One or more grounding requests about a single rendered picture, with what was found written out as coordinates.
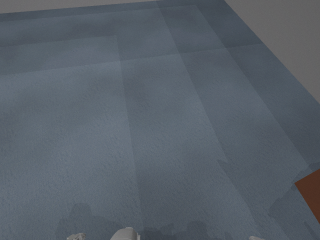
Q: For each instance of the robot left thigh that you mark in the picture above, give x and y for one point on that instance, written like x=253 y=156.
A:
x=126 y=234

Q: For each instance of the cupboard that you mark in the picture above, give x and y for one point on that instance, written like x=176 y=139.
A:
x=309 y=187

